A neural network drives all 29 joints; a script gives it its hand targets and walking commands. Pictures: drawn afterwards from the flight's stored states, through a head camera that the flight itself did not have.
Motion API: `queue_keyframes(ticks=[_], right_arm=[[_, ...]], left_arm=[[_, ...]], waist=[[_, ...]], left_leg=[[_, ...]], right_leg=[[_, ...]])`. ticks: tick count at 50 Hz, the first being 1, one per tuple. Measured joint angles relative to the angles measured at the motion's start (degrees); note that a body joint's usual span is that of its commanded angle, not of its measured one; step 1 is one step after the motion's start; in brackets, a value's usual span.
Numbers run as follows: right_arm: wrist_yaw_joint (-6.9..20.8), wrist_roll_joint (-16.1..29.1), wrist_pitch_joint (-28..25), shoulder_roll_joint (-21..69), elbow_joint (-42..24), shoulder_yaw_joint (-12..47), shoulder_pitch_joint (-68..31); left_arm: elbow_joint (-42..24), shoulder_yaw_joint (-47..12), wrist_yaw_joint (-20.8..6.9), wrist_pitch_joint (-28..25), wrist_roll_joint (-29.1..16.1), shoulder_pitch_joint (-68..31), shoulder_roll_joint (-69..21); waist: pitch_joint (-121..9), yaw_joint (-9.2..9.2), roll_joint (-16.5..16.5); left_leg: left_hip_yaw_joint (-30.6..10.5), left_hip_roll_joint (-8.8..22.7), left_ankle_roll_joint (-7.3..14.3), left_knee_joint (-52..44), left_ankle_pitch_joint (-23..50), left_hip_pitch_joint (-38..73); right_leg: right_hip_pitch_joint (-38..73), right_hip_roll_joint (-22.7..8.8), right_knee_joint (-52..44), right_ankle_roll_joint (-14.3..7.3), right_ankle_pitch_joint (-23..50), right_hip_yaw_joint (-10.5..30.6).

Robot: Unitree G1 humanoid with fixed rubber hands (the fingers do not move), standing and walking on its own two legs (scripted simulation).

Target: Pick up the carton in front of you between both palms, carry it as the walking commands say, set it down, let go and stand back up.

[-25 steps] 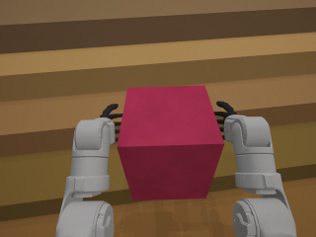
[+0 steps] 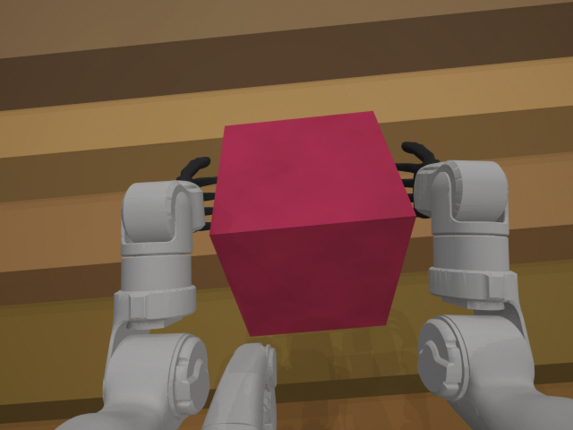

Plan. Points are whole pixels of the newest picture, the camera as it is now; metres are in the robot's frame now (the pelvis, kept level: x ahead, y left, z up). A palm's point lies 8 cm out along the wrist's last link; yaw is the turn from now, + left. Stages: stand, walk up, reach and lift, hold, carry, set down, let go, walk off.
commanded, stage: carry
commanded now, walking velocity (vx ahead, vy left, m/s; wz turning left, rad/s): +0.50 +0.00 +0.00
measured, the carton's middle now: (308, 229) +0.39 +0.02 +0.08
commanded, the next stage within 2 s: none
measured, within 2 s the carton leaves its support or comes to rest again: neither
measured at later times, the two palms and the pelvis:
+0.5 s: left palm out of the picture +0.66 +0.18 +0.38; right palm out of the picture +0.64 -0.12 +0.41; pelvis +0.27 +0.05 +0.17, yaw -1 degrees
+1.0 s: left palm out of the picture +0.96 +0.26 +0.56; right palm out of the picture +0.98 -0.04 +0.55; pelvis +0.58 +0.09 +0.35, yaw +1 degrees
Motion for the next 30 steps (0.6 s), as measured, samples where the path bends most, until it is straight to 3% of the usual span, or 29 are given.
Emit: queue_keyframes(ticks=[2,4,5,7,8,9,11,13,17,21,23,24,25,27,28,29,30], right_arm=[[-0.25,0.08,-0.43,0.54,-0.19,0.72,0.01],[-0.87,0.41,-1.63,1.49,-0.49,2.03,0.44],[-1.49,0.66,-2.30,1.97,-1.26,2.88,0.87],[-2.57,1.33,-3.45,2.75,-3.28,3.94,2.28],[-2.96,1.97,-3.79,2.91,-4.50,4.25,3.47],[-3.28,2.74,-3.94,2.92,-5.74,4.35,4.61],[-3.63,4.11,-3.98,2.63,-7.84,4.08,5.67],[-3.72,4.96,-4.10,2.28,-9.21,3.45,5.00],[-3.12,5.07,-4.36,1.61,-9.93,1.76,1.28],[-2.28,3.75,-3.07,0.85,-6.36,0.60,-2.35],[-1.49,3.60,-1.90,-0.29,-4.33,-0.12,-3.67],[0.75,4.03,-1.26,-0.81,-3.28,-0.71,-4.27],[1.07,4.02,-0.60,-1.24,-2.36,-1.02,-4.80],[1.53,3.61,0.86,-1.78,-1.10,-1.96,-5.53],[1.77,3.25,1.50,-1.85,-0.63,-2.66,-5.31],[2.09,2.85,2.03,-1.90,-0.23,-3.43,-4.61],[2.50,2.41,2.37,-1.89,0.20,-4.38,-3.61]], left_arm=[[-0.61,1.75,-0.33,0.25,0.60,-0.31,-0.04],[-1.77,3.62,-0.98,-0.04,1.07,0.13,0.25],[-2.45,4.27,-1.42,-0.46,1.21,0.28,0.48],[-3.49,5.56,-2.44,-1.23,2.07,0.24,0.50],[-4.14,6.02,-2.72,-1.27,2.69,0.35,0.08],[-5.13,6.34,-2.82,-1.10,3.35,0.60,-0.60],[-7.65,6.59,-2.87,-0.65,4.56,1.05,-2.01],[-10.12,6.34,-2.90,-0.42,5.20,0.89,-2.60],[-12.06,5.45,-3.49,-0.09,5.41,-2.03,-1.81],[-8.65,4.17,-3.20,1.12,6.25,-5.19,-0.50],[-6.17,3.19,-2.72,2.18,6.35,-6.91,-0.13],[-4.91,2.82,-2.44,2.71,6.14,-7.64,0.09],[-3.82,2.37,-2.07,3.39,5.89,-8.35,0.36],[-1.41,1.30,-1.21,4.55,4.84,-9.69,1.01],[0.02,0.67,-0.70,4.91,4.10,-10.02,1.17],[1.49,-0.08,-0.08,5.01,3.31,-9.86,1.05],[3.13,-1.04,0.55,4.96,2.61,-9.67,0.86]], waist=[[-0.42,-1.76,-0.45],[0.83,-6.05,-0.88],[2.33,-8.47,-1.38],[4.86,-12.24,-1.74],[5.82,-13.27,-2.36],[6.57,-13.92,-2.82],[7.63,-14.38,-2.78],[8.31,-14.25,-2.09],[7.27,-14.06,-1.27],[2.83,-14.39,-2.27],[1.56,-13.48,-2.47],[0.90,-12.60,-2.30],[0.13,-11.57,-2.03],[-1.50,-8.94,-1.73],[-2.29,-7.35,-1.98],[-2.87,-5.32,-1.85],[-2.98,-3.09,-2.32]], left_leg=[[3.41,-0.44,1.28,-17.11,1.33,4.78],[5.38,-3.36,1.88,-27.92,3.65,12.17],[6.12,-4.34,1.43,-29.28,4.13,14.21],[6.14,-5.57,0.89,-33.20,4.93,18.36],[6.20,-6.14,0.73,-36.20,5.49,21.23],[6.16,-6.60,0.43,-39.71,6.24,24.33],[5.88,-7.01,0.20,-47.36,7.94,30.53],[5.57,-6.90,-0.03,-55.03,9.69,36.61],[3.95,-5.94,-0.21,-67.80,12.37,46.60],[1.46,-5.07,-1.38,-75.16,11.73,54.75],[0.19,-3.94,-2.45,-79.06,11.16,59.82],[-0.24,-3.21,-3.19,-82.19,11.56,62.66],[-0.51,-2.43,-3.72,-85.81,12.73,65.31],[0.57,-1.09,-2.68,-90.81,15.49,68.78],[1.50,-0.62,-2.39,-90.98,17.77,69.28],[2.26,0.28,-2.24,-88.69,20.59,68.66],[2.82,1.16,-2.58,-82.54,24.10,66.21]], right_leg=[[1.48,-1.91,-3.40,-0.20,3.18,-1.33],[-1.66,-4.22,5.47,-1.02,5.61,-2.51],[-6.52,-4.77,17.81,-1.40,10.07,-0.21],[-19.33,0.75,52.68,-1.35,10.82,8.57],[-24.39,3.58,67.12,-1.66,10.43,10.74],[-28.55,5.59,77.66,-2.25,9.86,11.29],[-35.69,7.39,89.06,-3.78,8.31,9.66],[-41.59,7.04,91.70,-4.73,6.22,6.69],[-51.29,4.33,87.45,-5.02,-0.45,0.30],[-64.30,2.25,101.92,-6.42,-10.09,-2.24],[-69.43,0.89,101.83,-6.33,-10.73,-3.34],[-70.78,0.33,97.54,-6.09,-10.52,-4.47],[-71.01,-0.07,91.46,-6.20,-9.95,-6.09],[-67.51,0.34,76.97,-7.76,-5.75,-9.68],[-63.68,1.14,70.03,-8.64,-3.58,-11.20],[-58.11,2.54,64.87,-8.96,-6.29,-12.28],[-50.51,4.23,56.60,-8.92,-3.29,-12.68]])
